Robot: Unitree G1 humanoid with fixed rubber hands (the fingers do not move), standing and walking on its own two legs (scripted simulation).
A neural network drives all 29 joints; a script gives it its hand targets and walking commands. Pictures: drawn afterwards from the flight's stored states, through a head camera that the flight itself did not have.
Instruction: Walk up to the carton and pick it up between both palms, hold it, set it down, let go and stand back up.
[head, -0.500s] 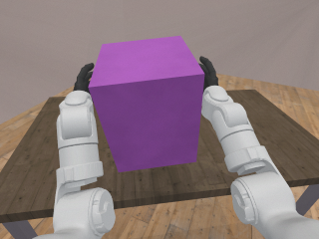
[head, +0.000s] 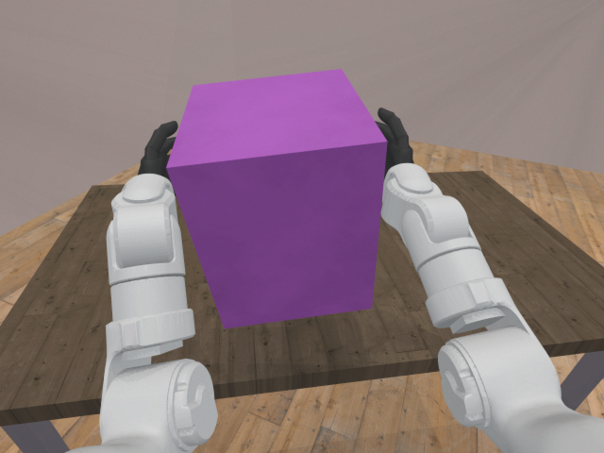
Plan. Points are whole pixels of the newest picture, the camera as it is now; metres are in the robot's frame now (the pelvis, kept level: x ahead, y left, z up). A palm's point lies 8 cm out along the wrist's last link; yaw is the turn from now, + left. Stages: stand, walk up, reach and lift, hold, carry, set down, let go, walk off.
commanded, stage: hold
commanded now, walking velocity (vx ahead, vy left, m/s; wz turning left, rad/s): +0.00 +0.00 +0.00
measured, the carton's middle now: (283, 197) +0.38 +0.00 +0.23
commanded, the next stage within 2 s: none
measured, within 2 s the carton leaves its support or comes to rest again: neither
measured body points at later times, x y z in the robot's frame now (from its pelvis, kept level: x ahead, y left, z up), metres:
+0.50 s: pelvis +0.00 +0.00 +0.00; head -0.08 +0.02 +0.44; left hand +0.37 +0.15 +0.26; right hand +0.38 -0.14 +0.28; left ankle +0.03 +0.13 -0.75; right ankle +0.00 -0.11 -0.75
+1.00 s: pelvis +0.00 +0.00 +0.00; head -0.08 +0.03 +0.44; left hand +0.37 +0.16 +0.26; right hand +0.38 -0.13 +0.27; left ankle +0.03 +0.13 -0.75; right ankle +0.00 -0.11 -0.75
